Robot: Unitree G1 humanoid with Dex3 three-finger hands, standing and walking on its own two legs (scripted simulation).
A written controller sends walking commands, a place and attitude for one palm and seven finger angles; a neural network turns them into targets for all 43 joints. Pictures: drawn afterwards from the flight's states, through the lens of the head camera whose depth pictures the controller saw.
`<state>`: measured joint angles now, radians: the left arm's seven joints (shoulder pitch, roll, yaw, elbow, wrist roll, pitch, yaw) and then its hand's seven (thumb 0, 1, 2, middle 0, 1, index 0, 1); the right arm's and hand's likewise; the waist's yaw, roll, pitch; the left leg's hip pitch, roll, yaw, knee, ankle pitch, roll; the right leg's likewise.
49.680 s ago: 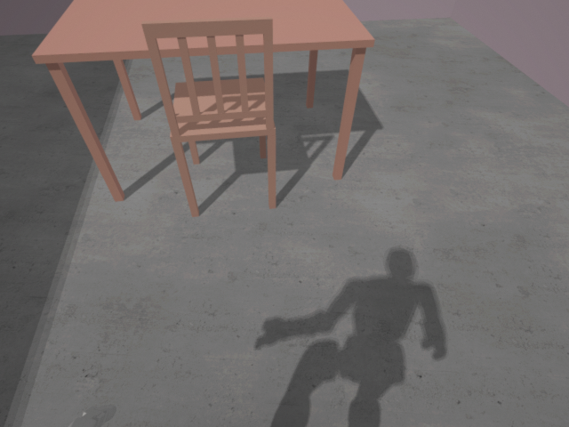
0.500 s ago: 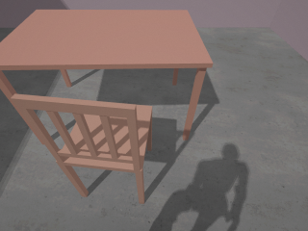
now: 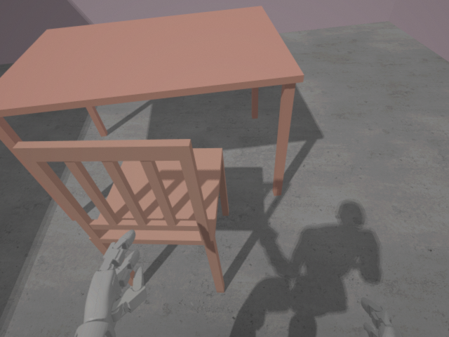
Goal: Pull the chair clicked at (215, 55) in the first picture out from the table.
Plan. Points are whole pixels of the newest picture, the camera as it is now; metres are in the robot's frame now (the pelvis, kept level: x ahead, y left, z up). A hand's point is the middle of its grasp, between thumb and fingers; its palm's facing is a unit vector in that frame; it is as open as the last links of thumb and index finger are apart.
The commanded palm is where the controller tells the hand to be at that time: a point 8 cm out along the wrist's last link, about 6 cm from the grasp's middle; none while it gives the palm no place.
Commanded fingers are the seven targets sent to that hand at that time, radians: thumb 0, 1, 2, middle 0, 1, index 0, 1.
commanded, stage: raise the hand toward the chair's back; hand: left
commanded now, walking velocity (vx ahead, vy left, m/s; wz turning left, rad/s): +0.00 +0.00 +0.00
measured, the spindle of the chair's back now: (127, 194) +0.48 +0.26 -0.06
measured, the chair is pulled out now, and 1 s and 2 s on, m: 0.29 0.29 0.29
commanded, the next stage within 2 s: aim the fingers beside a spindle in 1.84 s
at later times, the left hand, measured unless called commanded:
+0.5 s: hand (150, 316) +0.18 +0.14 -0.03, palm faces -0.22 -0.98 -0.01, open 12.2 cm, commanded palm +0.15 +0.22 -0.03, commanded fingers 0.00 -0.01 0.51 -0.11 -0.16 -0.11 -0.16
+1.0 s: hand (112, 303) +0.20 +0.20 -0.01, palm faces -0.02 -1.00 -0.04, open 16.2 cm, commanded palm +0.19 +0.26 -0.01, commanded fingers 0.00 -0.50 0.30 -0.06 -0.08 -0.06 -0.08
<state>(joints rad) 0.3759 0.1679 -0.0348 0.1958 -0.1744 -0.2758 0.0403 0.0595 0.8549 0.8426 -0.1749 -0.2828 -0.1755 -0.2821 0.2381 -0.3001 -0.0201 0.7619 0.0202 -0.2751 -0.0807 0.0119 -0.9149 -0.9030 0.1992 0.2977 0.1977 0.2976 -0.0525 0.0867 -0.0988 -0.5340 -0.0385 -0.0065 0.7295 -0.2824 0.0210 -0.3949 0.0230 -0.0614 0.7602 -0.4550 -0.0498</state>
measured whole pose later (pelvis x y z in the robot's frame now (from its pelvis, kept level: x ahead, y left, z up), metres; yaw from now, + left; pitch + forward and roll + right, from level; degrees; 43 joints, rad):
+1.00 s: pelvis -0.03 +0.03 -0.06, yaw -3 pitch +14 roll -4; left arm 0.42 0.24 0.11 -0.06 -0.24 -0.39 -0.15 0.00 -0.36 0.35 -0.07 -0.11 -0.07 -0.11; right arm 0.22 -0.22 -0.01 0.51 0.03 -0.16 -0.06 0.01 -0.90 -0.90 0.20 0.30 0.20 0.30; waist -0.03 0.04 -0.15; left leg -0.97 0.00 0.00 1.13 -0.41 0.06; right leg -0.80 0.05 -0.07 1.10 -0.55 -0.02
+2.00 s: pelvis -0.02 +0.02 -0.05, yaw -2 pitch +14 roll -3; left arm 0.29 0.26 0.20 0.12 -0.29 -0.41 -0.29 -0.01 -0.50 0.30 -0.06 -0.09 -0.06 -0.08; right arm 0.24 -0.24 0.01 0.55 0.04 -0.16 -0.06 0.01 -0.90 -0.90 0.20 0.30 0.20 0.30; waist -0.02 0.05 -0.14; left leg -0.92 0.00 -0.01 1.08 -0.41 0.04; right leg -0.75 0.06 -0.08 1.06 -0.55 -0.04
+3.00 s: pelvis -0.02 +0.02 -0.08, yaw -3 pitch +19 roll -3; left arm 0.03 0.23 0.13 0.30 -0.22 -0.44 -0.18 -0.01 -0.50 0.30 -0.06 -0.09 -0.06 -0.08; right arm 0.22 -0.25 0.01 0.56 0.01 -0.08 -0.02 0.01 -0.90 -0.90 0.20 0.30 0.20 0.30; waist -0.04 0.04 -0.17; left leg -1.09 0.01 0.00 1.21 -0.45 0.04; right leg -0.93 0.06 -0.07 1.20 -0.61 -0.04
